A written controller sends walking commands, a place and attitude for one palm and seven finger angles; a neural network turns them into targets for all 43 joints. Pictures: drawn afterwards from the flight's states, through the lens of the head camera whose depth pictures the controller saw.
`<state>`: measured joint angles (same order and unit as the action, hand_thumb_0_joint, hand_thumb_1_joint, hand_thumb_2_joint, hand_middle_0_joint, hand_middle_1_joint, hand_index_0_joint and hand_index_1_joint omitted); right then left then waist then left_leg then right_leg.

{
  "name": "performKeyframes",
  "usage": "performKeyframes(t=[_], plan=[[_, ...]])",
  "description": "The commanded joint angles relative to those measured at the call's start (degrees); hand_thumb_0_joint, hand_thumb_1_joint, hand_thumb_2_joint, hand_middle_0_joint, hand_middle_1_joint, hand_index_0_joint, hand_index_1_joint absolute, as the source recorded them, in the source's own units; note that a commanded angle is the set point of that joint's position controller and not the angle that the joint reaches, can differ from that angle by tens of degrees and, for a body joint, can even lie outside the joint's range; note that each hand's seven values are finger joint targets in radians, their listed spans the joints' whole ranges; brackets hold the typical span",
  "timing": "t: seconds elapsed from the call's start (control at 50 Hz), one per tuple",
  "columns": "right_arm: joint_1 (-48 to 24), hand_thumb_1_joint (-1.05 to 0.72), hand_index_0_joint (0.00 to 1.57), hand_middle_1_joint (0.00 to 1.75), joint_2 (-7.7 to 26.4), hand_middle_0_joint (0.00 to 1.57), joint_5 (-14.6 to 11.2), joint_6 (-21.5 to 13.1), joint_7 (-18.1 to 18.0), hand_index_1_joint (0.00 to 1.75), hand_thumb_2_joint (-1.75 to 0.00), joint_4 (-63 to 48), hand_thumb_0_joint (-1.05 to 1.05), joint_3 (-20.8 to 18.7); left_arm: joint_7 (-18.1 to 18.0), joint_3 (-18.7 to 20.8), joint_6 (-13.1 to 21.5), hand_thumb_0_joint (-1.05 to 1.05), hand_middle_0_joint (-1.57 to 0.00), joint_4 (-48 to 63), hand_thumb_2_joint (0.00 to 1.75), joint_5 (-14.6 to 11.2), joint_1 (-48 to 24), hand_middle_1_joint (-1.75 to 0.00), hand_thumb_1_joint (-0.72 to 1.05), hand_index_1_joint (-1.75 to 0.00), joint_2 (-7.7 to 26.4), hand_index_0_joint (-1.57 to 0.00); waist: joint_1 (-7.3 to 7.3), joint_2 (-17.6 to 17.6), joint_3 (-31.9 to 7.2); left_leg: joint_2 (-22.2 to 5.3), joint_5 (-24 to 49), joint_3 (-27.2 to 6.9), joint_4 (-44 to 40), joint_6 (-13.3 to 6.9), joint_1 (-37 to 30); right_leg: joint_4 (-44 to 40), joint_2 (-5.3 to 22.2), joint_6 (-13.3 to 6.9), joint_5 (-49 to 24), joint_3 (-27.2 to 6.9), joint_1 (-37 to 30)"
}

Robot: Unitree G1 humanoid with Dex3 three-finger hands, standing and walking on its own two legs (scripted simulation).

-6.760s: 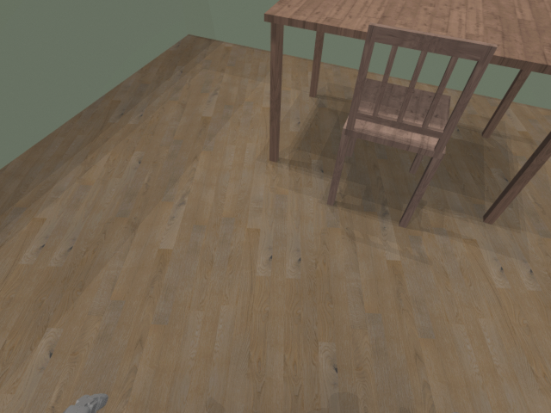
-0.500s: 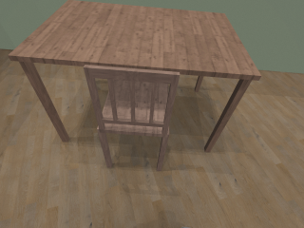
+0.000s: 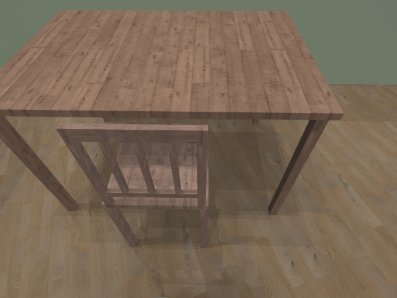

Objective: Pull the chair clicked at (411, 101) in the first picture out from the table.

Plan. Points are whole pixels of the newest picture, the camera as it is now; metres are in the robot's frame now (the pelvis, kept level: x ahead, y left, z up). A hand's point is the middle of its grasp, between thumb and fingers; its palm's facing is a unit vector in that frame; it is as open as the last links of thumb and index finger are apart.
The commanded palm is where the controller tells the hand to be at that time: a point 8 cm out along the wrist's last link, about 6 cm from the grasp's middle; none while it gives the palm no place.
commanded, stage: come to a stop and stand still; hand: left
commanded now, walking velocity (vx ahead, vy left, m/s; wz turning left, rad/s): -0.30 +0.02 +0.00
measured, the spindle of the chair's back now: (145, 169) +0.47 +0.19 -0.10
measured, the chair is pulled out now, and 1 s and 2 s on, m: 0.00 0.00 0.00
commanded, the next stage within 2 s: none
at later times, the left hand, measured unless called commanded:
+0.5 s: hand out of the picture +0.01 +0.15 -0.16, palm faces +0.05 -0.96 -0.28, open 7.4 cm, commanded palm none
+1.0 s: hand out of the picture -0.04 +0.14 -0.17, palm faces +0.06 -0.98 -0.18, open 7.3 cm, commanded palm none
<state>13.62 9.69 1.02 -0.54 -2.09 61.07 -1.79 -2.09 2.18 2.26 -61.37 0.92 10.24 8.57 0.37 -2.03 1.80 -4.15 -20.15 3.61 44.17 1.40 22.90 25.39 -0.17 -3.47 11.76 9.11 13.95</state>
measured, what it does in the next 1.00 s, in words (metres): steps on the spot: left foot, then left foot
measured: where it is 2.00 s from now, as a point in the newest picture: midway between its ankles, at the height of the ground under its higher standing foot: outside the picture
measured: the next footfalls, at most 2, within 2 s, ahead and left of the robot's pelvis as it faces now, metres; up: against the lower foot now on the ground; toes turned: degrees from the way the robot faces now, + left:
left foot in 0.06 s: +0.10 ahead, +0.12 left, +0.00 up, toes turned +5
left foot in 0.64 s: -0.01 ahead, +0.11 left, +0.00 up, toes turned +3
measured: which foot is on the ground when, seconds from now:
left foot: up 0.00-0.04, down 0.06-0.36, up 0.38-0.62, down 0.64-1.00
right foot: down 0.00-1.00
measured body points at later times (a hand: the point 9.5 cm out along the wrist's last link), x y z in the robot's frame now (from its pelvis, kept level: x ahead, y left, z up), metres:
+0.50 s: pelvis +0.00 -0.04 +0.00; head +0.02 -0.07 +0.45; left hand +0.01 +0.20 -0.14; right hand +0.08 -0.26 -0.17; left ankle +0.01 +0.11 -0.71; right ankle -0.01 -0.11 -0.74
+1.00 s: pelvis -0.03 -0.03 +0.01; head -0.02 -0.03 +0.46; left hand -0.04 +0.19 -0.16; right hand -0.07 -0.23 -0.16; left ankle -0.05 +0.11 -0.74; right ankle -0.01 -0.11 -0.74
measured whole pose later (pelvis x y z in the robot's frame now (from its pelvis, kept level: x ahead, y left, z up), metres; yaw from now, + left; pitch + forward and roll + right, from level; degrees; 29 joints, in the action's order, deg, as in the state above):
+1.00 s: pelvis -0.03 -0.03 +0.01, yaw +0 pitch -1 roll +0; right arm 19.8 6.3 1.0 0.8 -1.9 67.0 0.3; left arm -1.8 0.8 0.0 -66.3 0.1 16.1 7.8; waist -0.4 0.1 0.8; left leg -1.8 -13.0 1.4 21.5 1.4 7.7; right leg 21.7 -1.2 -2.7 10.4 4.4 10.9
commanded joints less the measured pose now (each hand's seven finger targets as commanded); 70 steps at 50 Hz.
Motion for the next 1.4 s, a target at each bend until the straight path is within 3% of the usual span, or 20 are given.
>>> performKeyframes(t=[0.0, 0.02, 0.04, 0.1, 0.14, 0.18, 0.26, 0.3, 0.32, 0.34, 0.36, 0.38, 0.42, 0.52, 0.56, 0.6, 0.64, 0.68, 0.82, 1.38], plan=[[7.4, -0.9, 0.2, 0.3, 0.6, 0.2, -0.6, 0.7, 0.3, 0.3, -0.9, 0.9, 0.0, 0.0, -0.3, 0.8, -1.1, 0.0, -0.2, 1.4, 0.9, -0.4, 3.0, -0.3, 0.9, -0.3, 7.5, -0.2, 1.05, 8.0, -3.1, 0.0, 13.1, -0.5, -17.1, 0.7, -12.9, -1.6, 13.4, -3.6, -26.3, -8.4, -0.3], [6.9, -0.9, 0.2, 0.3, 2.1, 0.2, -0.5, 0.7, 0.4, 0.3, -0.9, 0.6, 0.0, -0.5, -0.2, 0.8, -1.6, 0.0, -0.2, 1.7, 0.9, -0.4, 3.1, -0.3, 0.9, -0.3, 7.2, -0.2, 0.83, 5.0, -2.0, -1.4, 22.6, -1.7, -19.2, -0.1, -14.9, 0.8, 11.3, -1.6, -21.4, -7.6, 1.5], [5.3, -0.9, 0.2, 0.3, 4.7, 0.2, -0.2, 0.5, 0.3, 0.3, -0.9, -0.8, 0.0, -0.8, -0.3, 1.0, -2.3, 0.0, -0.2, 2.5, 0.9, -0.6, 4.3, -0.3, 0.9, -0.3, 6.5, -0.2, -0.22, -0.4, -0.8, -5.9, 35.5, -5.5, -19.5, -2.4, -14.4, 3.0, 8.5, 0.9, -15.7, -6.5, 3.0], [-0.3, -0.9, 0.2, 0.3, 7.5, 0.2, -0.1, 0.8, -0.4, 0.3, -0.9, -3.0, 0.0, -1.1, -0.5, 0.8, -3.6, 0.0, -0.2, 2.9, 0.9, -0.6, 6.2, -0.3, 0.9, -0.3, 5.9, -0.2, -1.81, -12.3, -0.7, -13.1, 43.7, -12.4, -25.8, -9.7, -9.5, 14.1, 3.1, 3.7, 11.0, -4.7, 0.2], [-2.1, -0.9, 0.2, 0.3, 8.4, 0.2, 0.2, 0.8, -0.7, 0.3, -0.9, -4.0, 0.0, -1.6, -0.4, 0.9, -4.0, 0.0, -0.2, 2.8, 0.9, -0.5, 6.9, -0.3, 0.9, -0.3, 6.2, -0.2, -1.85, -10.2, -2.7, -14.4, 47.5, -13.0, -25.1, -12.5, -13.2, 21.3, 2.8, 3.7, 19.1, -7.5, 4.3], [-2.6, -0.9, 0.2, 0.3, 9.3, 0.2, 0.4, 1.2, -0.6, 0.3, -0.9, -4.6, 0.0, -2.3, -0.4, 1.0, -3.9, 0.0, -0.2, 3.0, 0.9, -0.3, 7.2, -0.3, 0.9, -0.3, 5.7, -0.2, -1.21, -7.7, -5.8, -13.8, 51.1, -11.5, -22.3, -13.1, -18.4, 22.7, 2.3, 4.0, 18.8, -8.1, 6.7], [-3.5, -0.9, 0.2, 0.3, 10.0, 0.2, 0.2, 1.7, -0.1, 0.3, -0.9, -5.2, 0.0, -3.2, -0.3, 0.7, -3.2, 0.0, -0.2, 3.3, 0.9, -0.1, 8.9, -0.3, 0.9, -0.3, 5.0, -0.2, -1.05, -6.0, -8.9, -11.7, 47.1, -7.9, -19.1, -10.8, -20.6, 11.5, 2.2, 4.5, 11.5, -6.7, 3.1], [-3.9, -0.9, 0.2, 0.3, 8.5, 0.2, -0.5, 1.7, 0.3, 0.3, -0.9, -5.2, 0.0, -3.1, -0.5, 0.6, -2.6, 0.0, -0.2, 2.7, 0.9, 0.2, 10.7, -0.3, 0.9, -0.3, 6.3, -0.2, -1.89, -0.8, -8.5, -7.1, 33.2, -5.9, -14.6, -6.2, -16.5, -3.2, 3.7, 4.5, -3.2, -8.5, -2.8], [-3.5, -0.9, 0.2, 0.3, 5.9, 0.2, -0.9, 1.6, 0.7, 0.3, -0.9, -5.6, 0.0, -2.8, -0.6, 0.8, -2.1, 0.0, -0.2, 3.0, 0.9, 0.6, 8.9, -0.3, 0.9, -0.3, 9.3, -0.2, -0.44, 7.3, -6.7, -2.3, 21.1, -2.9, -11.8, -2.7, -9.8, -5.0, 9.9, 2.3, -14.9, -16.8, -5.5], [-4.1, -0.9, 0.2, 0.3, 3.9, 0.2, -1.0, 1.9, 1.2, 0.3, -0.9, -6.2, 0.0, -2.2, -0.4, 0.8, -2.0, 0.0, -0.2, 3.4, 0.9, 0.4, 7.1, -0.3, 0.9, -0.3, 11.5, -0.2, 0.14, 11.0, -4.1, 2.0, 5.1, -0.7, -11.8, -0.5, -7.1, -5.7, 16.7, -1.5, -19.4, -20.2, -2.8], [-6.7, -0.9, 0.2, 0.3, 3.6, 0.2, -0.5, 2.9, 1.0, 0.3, -0.9, -6.4, 0.0, -2.1, -0.3, 1.0, -1.7, 0.0, -0.2, 3.7, 0.9, 0.5, 6.9, -0.3, 0.9, -0.3, 11.5, -0.2, -1.25, 17.7, -1.4, 2.7, -5.2, -1.9, -6.9, -0.2, -6.2, -8.1, 18.0, -4.2, -20.8, -22.9, 1.4], [-7.0, -0.9, 0.2, 0.3, 4.0, 0.2, -0.4, 3.3, 0.9, 0.3, -0.9, -5.9, 0.0, -2.2, -0.4, 0.6, -1.8, 0.0, -0.2, 3.5, 0.9, 0.6, 5.9, -0.3, 0.9, -0.3, 10.2, -0.2, -1.13, 16.4, 0.2, 2.4, -7.4, -3.8, -2.5, -0.5, -5.8, -8.9, 18.4, -6.0, -19.9, -22.7, 3.2], [-4.5, -0.9, 0.2, 0.3, 3.0, 0.2, -0.6, 3.2, 0.8, 0.3, -0.9, -3.7, 0.0, -1.7, -0.4, 0.2, -1.6, 0.0, -0.2, 3.3, 0.9, 0.4, 4.0, -0.3, 0.9, -0.3, 9.0, -0.2, 0.49, 9.5, -0.4, 2.4, -4.8, -4.0, 0.5, -0.5, -5.8, -7.1, 16.1, -6.7, -23.0, -19.4, 0.8], [-2.9, -0.9, 0.2, 0.3, 2.2, 0.2, -0.9, 2.0, 0.5, 0.3, -0.9, -1.2, 0.0, -0.8, -0.3, 0.2, -1.1, 0.0, -0.2, 1.1, 0.9, 0.2, 6.5, -0.3, 0.9, -0.3, 9.0, -0.2, -0.98, 9.4, -1.2, 2.2, -2.1, -2.8, -9.2, 0.2, -7.6, -4.8, 13.4, -5.9, -26.7, -16.0, -5.3], [-0.4, -0.9, 0.2, 0.3, 2.1, 0.2, -0.7, 1.4, 0.1, 0.3, -0.9, 0.3, 0.0, -0.3, -0.5, 0.0, -1.1, 0.0, -0.2, 0.1, 0.9, -0.2, 6.4, -0.3, 0.9, -0.3, 8.4, -0.2, -0.3, 9.3, -2.1, 1.7, 3.8, -3.2, -18.3, -0.1, -12.3, -4.0, 12.5, -3.7, -23.9, -16.2, -5.0], [1.6, -0.9, 0.2, 0.3, 3.3, 0.2, -0.4, 0.5, -0.2, 0.3, -0.9, 2.0, 0.0, 0.1, -0.4, -0.4, -1.1, 0.0, -0.2, -0.4, 0.9, -0.8, 6.2, -0.3, 0.9, -0.3, 6.8, -0.2, -0.45, 3.5, -2.7, -1.6, 17.2, -6.1, -23.2, -1.3, -18.1, -3.6, 8.8, 0.1, -16.6, -14.1, -2.5], [1.7, -0.9, 0.2, 0.3, 4.1, 0.2, -0.3, 0.3, -0.5, 0.3, -0.9, 2.7, 0.0, 0.3, -0.2, -0.4, -1.2, 0.0, -0.2, -0.9, 0.9, -0.6, 6.1, -0.3, 0.9, -0.3, 6.0, -0.2, -1.22, 2.1, -1.4, -3.1, 17.5, -5.8, -22.6, -1.5, -16.2, -6.0, 7.1, 2.1, -11.8, -13.1, -3.2], [2.0, -0.9, 0.2, 0.3, 3.2, 0.2, -0.4, 0.2, -0.4, 0.3, -0.9, 3.6, 0.0, 1.0, -0.1, -0.4, -1.5, 0.0, -0.2, -2.1, 0.9, -0.8, 5.6, -0.3, 0.9, -0.3, 7.0, -0.2, -1.32, -2.6, -1.3, -2.7, 15.5, -6.1, -24.7, -1.5, -14.1, -6.1, 7.0, 1.8, -8.9, -12.2, -6.3], [6.4, -0.9, 0.2, 0.3, 2.1, 0.2, 0.0, 0.8, -0.1, 0.3, -0.9, 4.5, 0.0, 1.1, 0.2, -0.5, -1.9, 0.0, -0.2, -2.9, 0.9, -0.6, 6.9, -0.3, 0.9, -0.3, 6.5, -0.2, -1.16, 2.8, 5.3, -0.4, 3.5, -5.0, -26.9, -1.7, -10.4, -12.6, 6.6, 2.0, 10.0, -13.8, -1.9], [10.0, -0.9, 0.2, 0.3, 1.0, 0.2, -0.6, -1.3, -0.6, 0.3, -0.9, 4.8, 0.0, 1.4, -0.4, -1.6, -0.9, 0.0, -0.2, -4.8, 0.9, -0.4, 12.4, -0.3, 0.9, -0.3, 2.2, -0.2, -0.58, 1.5, 3.2, -1.8, 13.0, -6.8, -27.5, -2.8, -12.3, -6.2, 6.3, 2.2, -5.4, -10.8, -3.0]])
